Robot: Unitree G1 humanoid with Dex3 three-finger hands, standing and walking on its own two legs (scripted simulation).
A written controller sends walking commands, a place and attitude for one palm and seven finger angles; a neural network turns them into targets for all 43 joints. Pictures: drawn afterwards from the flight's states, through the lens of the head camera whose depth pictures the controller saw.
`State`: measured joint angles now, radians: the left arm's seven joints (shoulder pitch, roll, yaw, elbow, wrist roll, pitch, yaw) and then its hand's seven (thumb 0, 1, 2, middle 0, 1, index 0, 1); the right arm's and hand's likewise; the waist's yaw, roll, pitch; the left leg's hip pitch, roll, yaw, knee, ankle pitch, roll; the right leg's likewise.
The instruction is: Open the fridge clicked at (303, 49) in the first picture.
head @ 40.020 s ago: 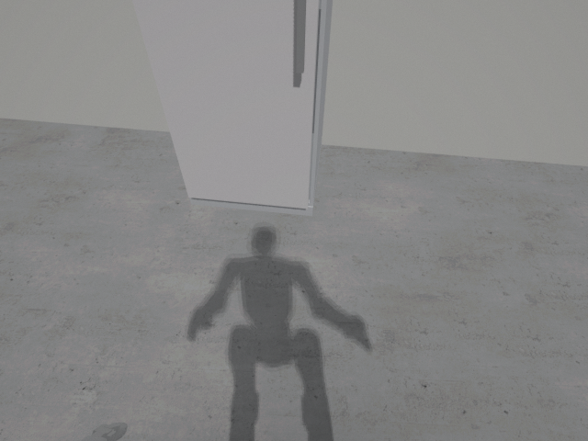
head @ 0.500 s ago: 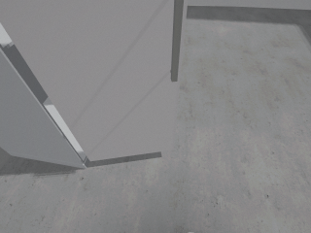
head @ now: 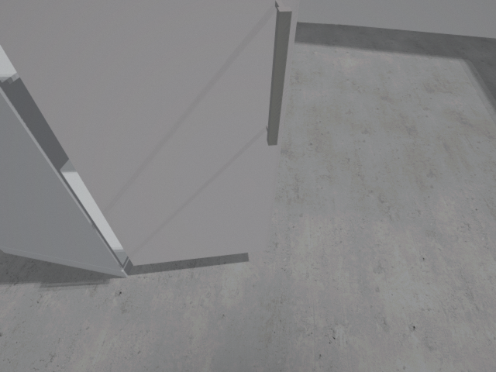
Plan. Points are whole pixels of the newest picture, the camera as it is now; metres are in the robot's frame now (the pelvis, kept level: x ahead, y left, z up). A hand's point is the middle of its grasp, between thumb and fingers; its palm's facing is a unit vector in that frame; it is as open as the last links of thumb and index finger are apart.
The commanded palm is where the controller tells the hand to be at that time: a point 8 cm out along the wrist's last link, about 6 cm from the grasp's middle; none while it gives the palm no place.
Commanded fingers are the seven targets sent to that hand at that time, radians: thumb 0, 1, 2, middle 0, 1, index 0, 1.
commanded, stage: let the arm hang, fingers relaxed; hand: right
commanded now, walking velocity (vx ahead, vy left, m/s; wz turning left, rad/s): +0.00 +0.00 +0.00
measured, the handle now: (275, 82) +0.66 -0.02 +0.13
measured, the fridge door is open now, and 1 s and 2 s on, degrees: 71 71 71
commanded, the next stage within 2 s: look to check the result in 0.22 s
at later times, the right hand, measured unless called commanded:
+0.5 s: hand out of the picture +0.02 -0.17 -0.18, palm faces +0.00 +0.98 -0.19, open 7.4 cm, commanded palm none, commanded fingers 0.00 -0.90 -0.90 0.20 0.30 0.20 0.30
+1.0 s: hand out of the picture +0.02 -0.17 -0.18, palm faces +0.01 +0.98 -0.17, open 7.4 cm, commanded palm none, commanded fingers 0.00 -0.90 -0.90 0.20 0.30 0.20 0.30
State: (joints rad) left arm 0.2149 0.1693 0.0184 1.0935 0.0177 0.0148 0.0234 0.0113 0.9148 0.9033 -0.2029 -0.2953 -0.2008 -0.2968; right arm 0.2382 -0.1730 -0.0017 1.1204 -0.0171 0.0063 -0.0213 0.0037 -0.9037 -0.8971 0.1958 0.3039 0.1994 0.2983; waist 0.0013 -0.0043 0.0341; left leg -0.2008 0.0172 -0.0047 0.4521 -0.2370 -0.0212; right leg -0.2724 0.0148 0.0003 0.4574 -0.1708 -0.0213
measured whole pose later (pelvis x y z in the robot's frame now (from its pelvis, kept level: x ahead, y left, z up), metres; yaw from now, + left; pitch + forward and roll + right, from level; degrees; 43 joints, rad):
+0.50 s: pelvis +0.01 +0.01 +0.00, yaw +0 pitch -1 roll +1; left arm 0.22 0.15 0.01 1.14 0.02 0.02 0.03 0.01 0.92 0.90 -0.20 -0.30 -0.20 -0.30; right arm 0.23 -0.17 0.00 1.14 -0.01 0.00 -0.03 0.00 -0.90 -0.90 0.20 0.30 0.20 0.30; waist 0.01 0.00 0.06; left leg -0.16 0.01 0.00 0.42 -0.24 -0.01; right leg -0.24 0.00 0.00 0.44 -0.18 -0.01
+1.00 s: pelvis +0.01 +0.00 +0.00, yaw +1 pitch -2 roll +1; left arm 0.22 0.15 0.01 1.14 0.01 0.01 0.03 0.01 0.92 0.90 -0.20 -0.30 -0.20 -0.30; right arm 0.24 -0.16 0.00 1.15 -0.01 0.00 -0.03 0.00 -0.90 -0.90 0.20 0.30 0.20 0.30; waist 0.00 0.01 0.06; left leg -0.15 0.01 -0.01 0.40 -0.23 -0.02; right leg -0.22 0.00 0.00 0.43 -0.18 -0.01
